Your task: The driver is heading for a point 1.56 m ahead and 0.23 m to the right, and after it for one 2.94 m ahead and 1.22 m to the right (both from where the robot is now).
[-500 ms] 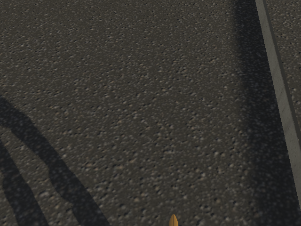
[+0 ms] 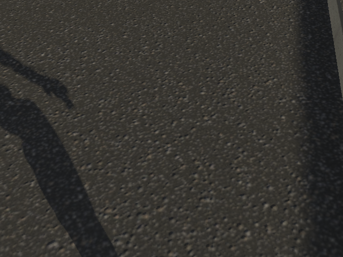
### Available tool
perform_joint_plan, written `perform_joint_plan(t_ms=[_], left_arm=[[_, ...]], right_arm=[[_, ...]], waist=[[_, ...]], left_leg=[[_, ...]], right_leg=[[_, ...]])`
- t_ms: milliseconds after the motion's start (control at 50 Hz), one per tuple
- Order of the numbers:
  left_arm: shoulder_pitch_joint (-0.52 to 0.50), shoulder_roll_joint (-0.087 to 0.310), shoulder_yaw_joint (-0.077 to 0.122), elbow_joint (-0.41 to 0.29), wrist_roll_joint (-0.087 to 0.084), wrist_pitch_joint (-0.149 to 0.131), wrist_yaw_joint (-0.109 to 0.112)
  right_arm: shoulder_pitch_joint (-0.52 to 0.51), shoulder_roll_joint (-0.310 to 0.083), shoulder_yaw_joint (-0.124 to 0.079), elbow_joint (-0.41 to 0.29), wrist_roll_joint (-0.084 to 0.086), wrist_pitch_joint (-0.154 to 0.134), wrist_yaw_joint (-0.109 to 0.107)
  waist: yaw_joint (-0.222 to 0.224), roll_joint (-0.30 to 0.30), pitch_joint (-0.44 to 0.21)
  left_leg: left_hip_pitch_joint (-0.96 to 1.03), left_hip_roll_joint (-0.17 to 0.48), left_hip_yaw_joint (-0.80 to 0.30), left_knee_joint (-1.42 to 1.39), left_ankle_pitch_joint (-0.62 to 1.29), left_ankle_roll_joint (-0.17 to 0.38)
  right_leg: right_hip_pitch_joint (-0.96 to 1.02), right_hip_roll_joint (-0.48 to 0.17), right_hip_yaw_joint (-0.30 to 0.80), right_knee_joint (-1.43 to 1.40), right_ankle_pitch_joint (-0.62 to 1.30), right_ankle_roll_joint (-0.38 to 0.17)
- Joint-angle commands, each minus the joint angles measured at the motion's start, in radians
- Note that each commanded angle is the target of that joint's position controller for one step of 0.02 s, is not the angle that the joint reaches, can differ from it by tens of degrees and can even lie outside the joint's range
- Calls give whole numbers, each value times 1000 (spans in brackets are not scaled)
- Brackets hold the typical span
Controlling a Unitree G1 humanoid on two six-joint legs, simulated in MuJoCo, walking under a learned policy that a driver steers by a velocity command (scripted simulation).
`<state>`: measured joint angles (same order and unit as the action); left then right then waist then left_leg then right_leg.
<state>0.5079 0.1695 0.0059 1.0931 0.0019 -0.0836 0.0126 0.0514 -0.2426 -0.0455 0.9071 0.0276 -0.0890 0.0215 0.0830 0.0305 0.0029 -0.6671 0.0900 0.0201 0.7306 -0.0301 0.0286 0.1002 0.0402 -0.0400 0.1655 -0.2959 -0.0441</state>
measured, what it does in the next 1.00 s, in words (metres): walks ahead: left foot, then right foot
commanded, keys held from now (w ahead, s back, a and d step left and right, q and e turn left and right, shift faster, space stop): w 1.00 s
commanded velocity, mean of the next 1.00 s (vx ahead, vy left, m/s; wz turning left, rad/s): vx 0.49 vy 0.00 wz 0.00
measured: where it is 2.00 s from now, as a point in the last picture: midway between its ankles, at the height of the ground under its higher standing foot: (198, 138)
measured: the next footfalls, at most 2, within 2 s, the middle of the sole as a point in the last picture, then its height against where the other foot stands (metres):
left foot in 0.14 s outside the picture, level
right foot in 0.70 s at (223, 232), level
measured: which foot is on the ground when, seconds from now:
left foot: up 0.00-0.12, down 0.14-0.72, up 0.74-1.00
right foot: down 0.00-0.14, up 0.16-0.68, down 0.70-1.00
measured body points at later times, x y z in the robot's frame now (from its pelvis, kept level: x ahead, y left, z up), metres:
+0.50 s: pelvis +0.29 +0.05 +0.01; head +0.31 +0.05 +0.46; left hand +0.46 +0.30 -0.10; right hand +0.27 -0.21 -0.14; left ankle +0.25 +0.13 -0.74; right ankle +0.47 -0.13 -0.67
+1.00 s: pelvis +0.59 -0.02 +0.01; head +0.60 -0.03 +0.46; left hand +0.59 +0.24 -0.13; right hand +0.73 -0.29 -0.11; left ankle +0.72 +0.16 -0.67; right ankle +0.56 -0.10 -0.74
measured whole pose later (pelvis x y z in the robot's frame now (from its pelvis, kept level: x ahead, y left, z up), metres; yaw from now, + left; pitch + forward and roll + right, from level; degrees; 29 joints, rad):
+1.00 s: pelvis +0.59 -0.02 +0.01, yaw +0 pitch +1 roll -1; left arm 0.35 0.22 0.05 0.98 0.00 -0.10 -0.01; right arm 0.13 -0.27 -0.07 0.92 0.01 -0.08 -0.01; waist 0.05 0.04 0.00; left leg -0.69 0.14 -0.04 0.89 -0.07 0.02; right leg -0.10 0.07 -0.07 0.23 -0.16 -0.07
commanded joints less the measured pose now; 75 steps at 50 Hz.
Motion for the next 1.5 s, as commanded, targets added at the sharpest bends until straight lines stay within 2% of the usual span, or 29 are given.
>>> perform_joint_plan(t_ms=[20, 100, 140, 160, 180, 220, 240, 300, 420, 580, 640, 680, 700, 720, 740, 760, 780, 840, 1040, 1160, 1200, 1240, 1260, 1280, 1300, 1320, 1360, 1420, 1500], left_arm=[[52, 181, 36, -26, -14, -8, 11], [17, 212, 55, -37, -11, 7, 12], [-20, 208, 52, -57, 2, 23, 9], [-4, 160, 34, -85, 20, 20, 4], [136, -4, -5, -76, -4, -6, -12], [-84, 169, 38, -128, -56, -51, -15], [-135, 175, 42, -138, -50, -55, -4], [-100, 127, 56, -134, -29, -20, 6], [-315, 138, 67, -220, -9, -2, 7], [-578, 122, 47, -304, -23, -19, -33], [-566, 153, 54, -322, -26, -29, -50], [-380, 210, 86, -274, -24, -32, -48], [-188, 270, 111, -220, -19, -30, -40], [-38, 371, 137, -188, 1, -24, -35], [-23, 316, 118, -181, -6, -20, -38], [-104, 255, 96, -192, -13, -22, -38], [-202, 218, 83, -219, -11, -22, -36], [-315, 149, 62, -223, 8, -31, -49], [-150, 212, 73, -150, -8, -22, -8], [-59, 221, 83, -101, -21, 5, 1], [-82, 240, 91, -107, -24, 14, 5], [-126, 227, 85, -125, -18, 21, 4], [-130, 185, 67, -156, -3, 20, 2], [17, 36, 28, -159, -14, 1, -5], [-29, 146, 53, -145, -39, -15, -6], [-124, 207, 72, -177, -57, -21, -3], [-200, 193, 81, -191, -40, -12, 9], [-163, 126, 87, -197, -41, 30, 7], [-226, 119, 91, -257, -17, 54, 4]], right_arm=[[-178, -26, 10, -108, 5, -14, 15], [-106, -93, -16, -111, 3, -24, 27], [199, -172, -61, -23, 8, -17, 15], [372, -257, -80, 11, -6, -9, 2], [405, -273, -76, 30, -25, -11, 15], [234, -132, -38, 10, -10, -23, 16], [143, -109, -28, -9, -15, -31, 19], [110, -53, -12, 13, -35, -40, 28], [224, -125, -22, 56, -30, -32, -14], [379, -149, -27, 107, -10, -4, -28], [373, -167, -37, 112, -9, 13, -34], [325, -172, -38, 98, -12, 24, -34], [319, -142, -24, 82, -21, 25, -33], [431, -36, 8, 68, -27, 9, -23], [431, -28, 15, 82, -17, -17, -17], [343, -127, -12, 57, 12, -36, -11], [263, -145, -15, 32, 23, -44, -13], [257, -99, -26, 38, -5, -13, -28], [-19, -49, -21, -53, -17, 2, -19], [-160, -64, -14, -117, -8, -17, 12], [-109, -97, -25, -112, -7, -28, 17], [128, -170, -64, -46, -10, -35, 7], [318, -245, -85, -12, -29, -37, -4], [390, -314, -100, 15, -33, -28, -2], [380, -207, -72, 5, -27, -26, -3], [291, -155, -56, -10, -24, -28, -9], [159, -96, -39, -24, -31, -32, -8], [115, -77, -35, -11, -44, -37, -10], [97, -138, -53, -5, -49, -29, -38]], waist=[[-12, -115, 170], [-99, -148, 69], [-251, -160, -118], [-279, -5, -265], [-182, 270, -429], [-178, 109, -144], [-139, -8, -84], [-57, 21, -35], [-84, 4, 59], [-166, 12, 97], [-130, 33, 73], [-21, 53, -44], [54, 26, -174], [34, -182, -344], [35, -273, -420], [27, -218, -282], [0, -153, -167], [-91, -106, -41], [-41, -85, 56], [-17, -86, 99], [-58, -107, 67], [-180, -108, -81], [-243, -22, -244], [-176, 262, -397], [-206, 194, -389], [-196, 147, -232], [-140, 47, -85], [-76, 68, -13], [-46, 44, 21]], left_leg=[[19, -35, 28, -129, 69, 10], [182, -91, 42, -180, -7, 72], [587, -115, 43, -172, -25, 126], [894, 108, -240, -169, -105, 191], [1132, 323, -773, -373, -360, 358], [870, 243, -602, -474, -321, 250], [701, 212, -468, -495, -162, 226], [481, 127, -265, -569, -36, 208], [475, 112, -163, -644, 11, 218], [663, 131, -92, -588, 43, 174], [758, 174, -101, -504, 180, 149], [738, 129, -54, -289, 495, 115], [601, 73, -14, -51, 440, 83], [189, -75, 39, 360, 60, 8], [16, -153, -93, 552, -521, 4], [-80, -85, -144, 634, -492, 29], [-86, -28, -110, 611, -401, 42], [72, 58, -96, 446, -242, 37], [-3, 28, -32, -58, 145, -17], [-22, -6, -43, -214, 56, 9], [84, -32, -35, -244, -10, 24], [442, -73, -1, -257, -17, 64], [766, 98, -175, -215, -16, 125], [1111, 345, -627, -319, -172, 277], [1073, 327, -707, -400, -286, 257], [942, 299, -544, -417, -267, 203], [663, 234, -329, -486, -139, 159], [497, 193, -148, -563, 6, 153], [460, 176, 50, -543, 391, 157]], right_leg=[[-135, -258, 108, -92, 355, -132], [10, -294, 71, 86, 783, -94], [-104, -234, 26, 459, 942, -47], [-354, -152, -4, 803, 543, -20], [-671, 39, 104, 1129, -248, 24], [-826, -65, 159, 1233, -154, -23], [-764, -123, 141, 1182, -53, -25], [-623, -189, 130, 1058, 28, -22], [-799, -212, 95, 753, 248, 33], [-781, -136, 40, 391, 371, 21], [-733, -113, 34, 345, 259, -18], [-457, -48, -20, 320, 232, -60], [-166, -97, 35, 351, 253, -104], [262, -364, 460, 328, 122, -254], [341, -449, 783, 153, 26, -301], [231, -415, 674, 133, -18, -246], [71, -381, 522, 112, 45, -213], [-242, -278, 291, 9, 201, -173], [-225, -222, 96, -69, 323, -152], [-51, -293, 137, 20, 364, -146], [-34, -305, 163, 84, 454, -130], [-113, -230, 123, 338, 664, -88], [-319, -155, 74, 642, 433, -49], [-709, 13, 50, 994, -204, 17], [-801, -28, 182, 1129, -291, 10], [-869, -75, 167, 1159, -214, -1], [-797, -155, 139, 1081, -62, -3], [-696, -190, 136, 1014, -4, -3], [-720, -170, 96, 826, 135, 34]])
